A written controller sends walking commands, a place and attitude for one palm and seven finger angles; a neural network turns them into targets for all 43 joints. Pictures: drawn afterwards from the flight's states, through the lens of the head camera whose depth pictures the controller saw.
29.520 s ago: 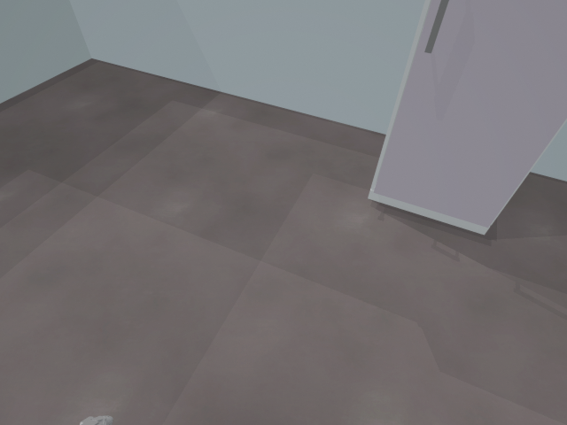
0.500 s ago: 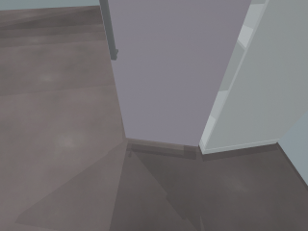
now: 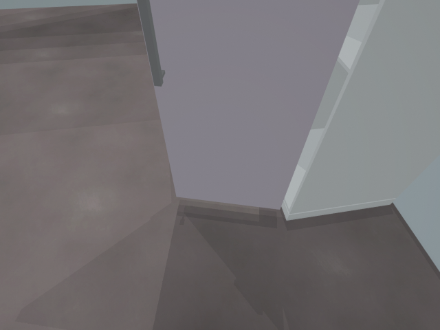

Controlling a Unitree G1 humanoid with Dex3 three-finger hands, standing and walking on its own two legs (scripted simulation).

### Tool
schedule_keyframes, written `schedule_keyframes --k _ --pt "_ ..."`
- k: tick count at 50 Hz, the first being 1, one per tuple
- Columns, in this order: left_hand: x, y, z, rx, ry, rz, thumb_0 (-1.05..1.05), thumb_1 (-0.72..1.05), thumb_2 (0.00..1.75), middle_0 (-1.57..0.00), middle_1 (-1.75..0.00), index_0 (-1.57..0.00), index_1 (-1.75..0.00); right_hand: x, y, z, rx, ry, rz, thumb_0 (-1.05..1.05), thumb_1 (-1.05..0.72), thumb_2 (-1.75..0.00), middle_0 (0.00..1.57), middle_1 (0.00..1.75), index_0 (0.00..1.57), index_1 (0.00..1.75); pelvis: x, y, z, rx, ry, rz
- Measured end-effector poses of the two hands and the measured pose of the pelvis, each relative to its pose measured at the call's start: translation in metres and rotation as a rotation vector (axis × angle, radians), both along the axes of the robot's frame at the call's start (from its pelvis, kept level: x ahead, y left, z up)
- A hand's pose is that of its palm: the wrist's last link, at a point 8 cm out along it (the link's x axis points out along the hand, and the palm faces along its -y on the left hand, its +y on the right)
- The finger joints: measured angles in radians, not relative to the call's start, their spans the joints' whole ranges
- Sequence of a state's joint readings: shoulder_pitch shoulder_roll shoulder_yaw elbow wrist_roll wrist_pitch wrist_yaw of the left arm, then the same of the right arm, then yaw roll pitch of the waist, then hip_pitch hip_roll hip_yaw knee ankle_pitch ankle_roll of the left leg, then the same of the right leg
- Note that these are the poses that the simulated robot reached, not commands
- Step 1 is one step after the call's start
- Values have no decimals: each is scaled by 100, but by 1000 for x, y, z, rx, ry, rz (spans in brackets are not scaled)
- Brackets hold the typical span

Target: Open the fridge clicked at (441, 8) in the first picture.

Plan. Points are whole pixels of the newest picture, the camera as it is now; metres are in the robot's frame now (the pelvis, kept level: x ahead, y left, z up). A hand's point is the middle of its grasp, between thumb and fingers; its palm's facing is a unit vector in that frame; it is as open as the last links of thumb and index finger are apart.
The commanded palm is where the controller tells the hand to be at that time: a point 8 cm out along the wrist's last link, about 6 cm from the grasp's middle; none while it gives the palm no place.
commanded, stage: look to check the result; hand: left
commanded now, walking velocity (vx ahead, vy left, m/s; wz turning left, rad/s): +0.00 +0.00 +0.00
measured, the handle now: (152, 30) +0.76 +0.22 +0.16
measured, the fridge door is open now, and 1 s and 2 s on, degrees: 73 73 73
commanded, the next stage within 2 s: stand and wait in 0.40 s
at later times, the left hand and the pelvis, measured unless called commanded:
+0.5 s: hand out of the picture +0.02 +0.16 -0.18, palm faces -0.01 -0.98 -0.19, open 7.3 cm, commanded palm none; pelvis +0.01 -0.01 +0.00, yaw +0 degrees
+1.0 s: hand out of the picture +0.02 +0.16 -0.18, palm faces +0.00 -0.98 -0.19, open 7.3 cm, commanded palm none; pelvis +0.02 -0.01 +0.00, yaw +0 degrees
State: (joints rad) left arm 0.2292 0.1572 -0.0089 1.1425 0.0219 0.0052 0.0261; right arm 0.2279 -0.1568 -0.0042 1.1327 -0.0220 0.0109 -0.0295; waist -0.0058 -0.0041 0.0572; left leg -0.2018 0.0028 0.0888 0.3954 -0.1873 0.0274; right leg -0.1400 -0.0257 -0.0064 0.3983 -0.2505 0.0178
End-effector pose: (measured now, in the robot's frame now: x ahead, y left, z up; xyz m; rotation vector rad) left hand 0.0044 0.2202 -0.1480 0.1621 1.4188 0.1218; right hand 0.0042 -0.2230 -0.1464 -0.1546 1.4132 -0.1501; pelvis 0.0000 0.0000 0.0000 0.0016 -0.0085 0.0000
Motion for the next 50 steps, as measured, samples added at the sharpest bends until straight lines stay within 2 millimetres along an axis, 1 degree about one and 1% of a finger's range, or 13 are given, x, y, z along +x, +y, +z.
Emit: schedule_keyframes --k 8,32,50 --pt "2 -3 0 -1 8 6 0 91 90 -20 -29 -20 -30 3 -1 0 1 7 1 0 -91 -90 20 30 20 29 5 -2 0 1 1 1" --pt "15 -8 2 8 -6 7 1 91 90 -20 -29 -20 -30 14 -8 0 0 6 0 0 -91 -90 20 30 20 29 16 -9 1 3 0 2" --pt "14 -13 2 3 7 11 1 91 90 -20 -29 -20 -30 15 -11 0 2 18 0 0 -91 -90 20 30 20 29 20 -13 1 3 3 4"
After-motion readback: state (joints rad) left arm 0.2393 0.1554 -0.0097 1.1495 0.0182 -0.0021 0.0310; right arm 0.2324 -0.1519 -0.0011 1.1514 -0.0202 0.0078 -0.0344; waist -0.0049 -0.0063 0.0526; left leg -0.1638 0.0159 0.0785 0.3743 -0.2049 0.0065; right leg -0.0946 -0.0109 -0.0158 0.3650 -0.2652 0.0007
